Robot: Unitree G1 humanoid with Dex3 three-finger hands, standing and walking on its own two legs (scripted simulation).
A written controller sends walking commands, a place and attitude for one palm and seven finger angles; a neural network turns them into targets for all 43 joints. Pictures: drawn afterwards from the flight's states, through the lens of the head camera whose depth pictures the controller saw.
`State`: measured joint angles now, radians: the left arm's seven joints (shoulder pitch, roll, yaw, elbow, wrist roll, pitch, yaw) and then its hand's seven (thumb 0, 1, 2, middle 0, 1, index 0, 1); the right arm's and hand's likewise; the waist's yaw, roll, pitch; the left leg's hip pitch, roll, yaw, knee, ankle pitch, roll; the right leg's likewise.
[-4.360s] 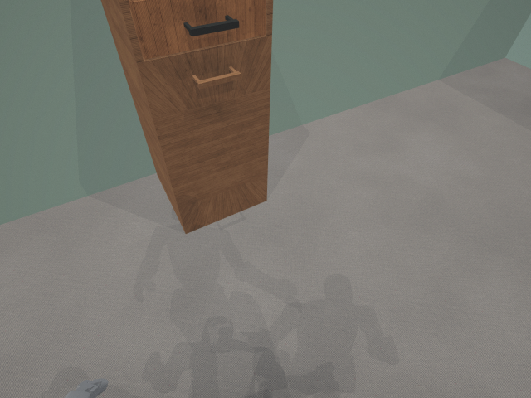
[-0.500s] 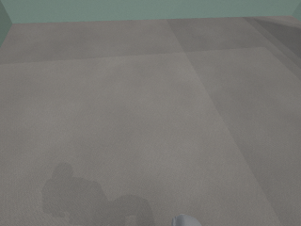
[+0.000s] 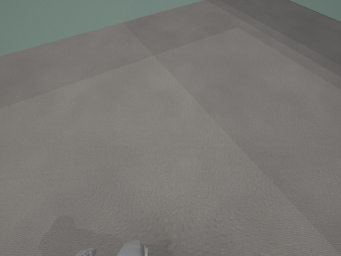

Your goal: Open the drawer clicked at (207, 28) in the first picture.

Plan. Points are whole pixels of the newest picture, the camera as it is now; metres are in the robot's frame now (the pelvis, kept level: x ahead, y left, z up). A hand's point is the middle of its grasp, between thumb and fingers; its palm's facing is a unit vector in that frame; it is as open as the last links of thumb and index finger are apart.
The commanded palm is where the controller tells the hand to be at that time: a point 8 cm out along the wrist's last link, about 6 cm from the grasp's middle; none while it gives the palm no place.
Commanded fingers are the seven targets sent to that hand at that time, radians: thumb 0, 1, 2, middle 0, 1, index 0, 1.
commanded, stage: walk to a spot facing it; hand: left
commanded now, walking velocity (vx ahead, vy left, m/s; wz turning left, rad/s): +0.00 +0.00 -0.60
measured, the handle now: out of the picture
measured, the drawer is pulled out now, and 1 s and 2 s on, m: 0.00 0.00 0.00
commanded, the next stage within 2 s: turn to face it in 1.58 s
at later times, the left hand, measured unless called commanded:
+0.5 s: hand out of the picture +0.11 +0.26 -0.17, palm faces -0.26 -0.95 -0.20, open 7.4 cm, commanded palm none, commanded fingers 0.00 0.90 0.90 -0.20 -0.30 -0.20 -0.30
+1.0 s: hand (136, 250) +0.16 +0.11 -0.14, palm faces -0.55 -0.80 -0.24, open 7.4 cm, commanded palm none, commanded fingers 0.00 0.90 0.90 -0.20 -0.30 -0.20 -0.30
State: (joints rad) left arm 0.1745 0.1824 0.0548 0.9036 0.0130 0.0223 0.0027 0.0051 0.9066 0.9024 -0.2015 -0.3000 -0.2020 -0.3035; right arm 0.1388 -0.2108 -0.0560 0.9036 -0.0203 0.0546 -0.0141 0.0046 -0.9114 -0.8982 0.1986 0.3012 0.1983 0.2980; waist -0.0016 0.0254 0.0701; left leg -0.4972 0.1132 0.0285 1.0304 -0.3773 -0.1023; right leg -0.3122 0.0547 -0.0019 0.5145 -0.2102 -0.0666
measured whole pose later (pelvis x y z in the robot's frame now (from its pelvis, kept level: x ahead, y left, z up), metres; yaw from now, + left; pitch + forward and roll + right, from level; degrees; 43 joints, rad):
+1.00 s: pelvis -0.03 +0.01 +0.01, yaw -37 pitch +0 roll +1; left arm 0.20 0.18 0.05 0.91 0.01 0.00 -0.01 0.00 0.91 0.90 -0.20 -0.30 -0.20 -0.30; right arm 0.20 -0.24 -0.07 0.93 -0.03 0.06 0.00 0.01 -0.91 -0.90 0.20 0.30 0.20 0.30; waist -0.01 0.03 0.04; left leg -0.49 0.13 0.04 1.02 -0.34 -0.11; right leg -0.20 0.05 0.03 0.46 -0.26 -0.06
